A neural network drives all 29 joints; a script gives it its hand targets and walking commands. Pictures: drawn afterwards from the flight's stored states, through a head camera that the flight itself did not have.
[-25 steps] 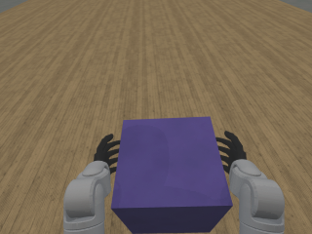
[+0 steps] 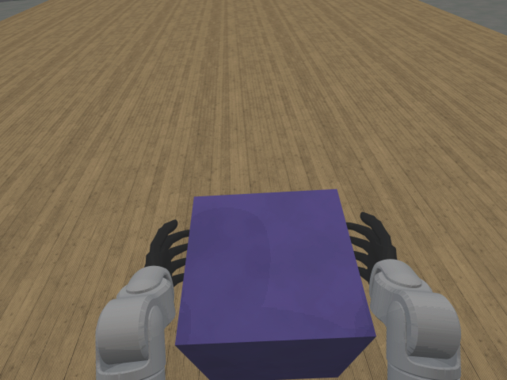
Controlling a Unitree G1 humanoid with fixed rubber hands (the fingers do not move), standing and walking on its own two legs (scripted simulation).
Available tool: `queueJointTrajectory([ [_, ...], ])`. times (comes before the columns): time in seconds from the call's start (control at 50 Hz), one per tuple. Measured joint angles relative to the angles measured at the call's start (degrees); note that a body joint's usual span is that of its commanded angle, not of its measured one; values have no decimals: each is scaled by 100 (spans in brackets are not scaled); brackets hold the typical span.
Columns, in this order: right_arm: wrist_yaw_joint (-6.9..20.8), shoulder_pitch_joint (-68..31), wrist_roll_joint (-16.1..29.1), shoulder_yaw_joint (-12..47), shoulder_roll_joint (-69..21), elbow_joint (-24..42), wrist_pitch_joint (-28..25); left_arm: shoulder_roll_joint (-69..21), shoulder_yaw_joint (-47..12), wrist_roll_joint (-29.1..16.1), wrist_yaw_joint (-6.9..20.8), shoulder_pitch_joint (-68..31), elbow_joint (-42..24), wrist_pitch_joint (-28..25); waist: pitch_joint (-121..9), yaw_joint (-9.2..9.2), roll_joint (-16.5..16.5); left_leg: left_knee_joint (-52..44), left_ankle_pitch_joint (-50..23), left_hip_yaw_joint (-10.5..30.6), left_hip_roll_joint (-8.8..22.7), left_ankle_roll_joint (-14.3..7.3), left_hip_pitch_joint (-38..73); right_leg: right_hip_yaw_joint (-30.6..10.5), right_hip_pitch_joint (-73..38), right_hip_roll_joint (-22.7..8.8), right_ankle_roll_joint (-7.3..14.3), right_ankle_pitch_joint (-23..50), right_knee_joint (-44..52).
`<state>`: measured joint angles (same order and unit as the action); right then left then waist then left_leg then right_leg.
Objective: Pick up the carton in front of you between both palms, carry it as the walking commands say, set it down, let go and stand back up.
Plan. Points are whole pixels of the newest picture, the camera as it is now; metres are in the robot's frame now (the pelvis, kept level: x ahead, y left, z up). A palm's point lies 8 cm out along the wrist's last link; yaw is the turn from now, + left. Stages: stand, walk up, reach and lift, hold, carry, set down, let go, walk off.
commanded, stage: carry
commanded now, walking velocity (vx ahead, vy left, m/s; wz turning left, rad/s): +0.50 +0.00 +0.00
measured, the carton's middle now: (270, 292) +0.25 +0.00 +0.04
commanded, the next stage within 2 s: none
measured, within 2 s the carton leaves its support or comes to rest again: neither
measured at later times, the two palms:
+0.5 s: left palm (202, 150) +0.56 +0.14 +0.11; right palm (339, 144) +0.56 -0.16 +0.11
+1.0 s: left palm (219, 86) +0.88 +0.13 +0.12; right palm (321, 83) +0.88 -0.17 +0.11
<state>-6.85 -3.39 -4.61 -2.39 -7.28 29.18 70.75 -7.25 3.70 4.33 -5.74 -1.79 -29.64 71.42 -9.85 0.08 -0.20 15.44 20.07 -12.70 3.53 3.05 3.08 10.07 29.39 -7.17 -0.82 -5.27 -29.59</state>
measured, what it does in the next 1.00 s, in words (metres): walks ahead: right foot, then left foot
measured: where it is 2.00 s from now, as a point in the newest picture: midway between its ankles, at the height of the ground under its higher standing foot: (269, 269)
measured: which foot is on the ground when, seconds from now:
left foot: down 0.00-0.06, up 0.08-0.52, down 0.54-1.00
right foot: up 0.00-0.00, down 0.02-0.56, up 0.58-1.00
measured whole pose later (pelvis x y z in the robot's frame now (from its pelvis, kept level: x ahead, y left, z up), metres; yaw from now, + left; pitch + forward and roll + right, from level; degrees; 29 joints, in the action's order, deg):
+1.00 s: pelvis +0.64 -0.02 +0.00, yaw +1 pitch +3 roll +0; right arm -6.0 -0.5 -4.7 -2.4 -7.3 31.3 68.3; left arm -7.3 2.2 4.0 -6.2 -0.4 -30.9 69.7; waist -8.1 0.7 0.6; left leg 16.7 20.6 -12.3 3.9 2.5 2.1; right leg 11.5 26.5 -5.7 -0.8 -5.3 -26.3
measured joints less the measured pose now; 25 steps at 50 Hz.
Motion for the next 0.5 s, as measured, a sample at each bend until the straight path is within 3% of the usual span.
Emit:
queueJointTrajectory([
  [0.04, 0, -109, -34, -75, 2, -53, 73, -1, 17, -16, -1, -140, 154, 18, -23, -3, 185, 679, 515, 98, 247, 101, -40, 202, -237, 156, 239, 95, 73],
  [0.08, 2, -146, -35, -234, 3, -283, 96, -7, -6, 6, -9, -314, 554, 16, 33, -55, 299, 2372, 560, 409, 425, 7, -756, 326, -269, 211, 440, -234, -248],
  [0.12, -1, -92, -56, -262, 3, -380, 145, -9, -17, 1, -11, -308, 740, 40, 165, -71, 253, 3955, 511, 776, 278, -132, -1642, 375, -529, 208, 466, -432, -61],
  [0.16, -9, -46, -55, -203, 4, -356, 150, -8, -23, -22, -12, -164, 669, -5, 278, -85, 207, 4643, 173, 862, 201, -251, -2369, 386, -842, 227, 405, -406, 302],
  [0.34, -9, 68, -42, 21, 1, 39, -103, -11, -19, -103, -2, 143, 115, -309, 346, -102, 193, 3564, -1193, 763, 404, -227, -3964, 324, -2302, 428, 302, -713, 1488],
  [0.42, -9, 110, -46, -22, 2, 179, -11, -7, -79, -96, -2, 92, 85, -224, 232, -25, 187, 2431, -1623, 475, 433, -197, -3980, 344, -2976, 469, 137, -1034, 1800],
  [0.5, -9, 89, -28, -84, 3, 267, 83, -5, -120, -65, -4, -2, 55, -106, 293, -17, 112, 1453, -1717, 65, 250, -325, -3522, 326, -3588, 408, -100, -1638, 1644],
])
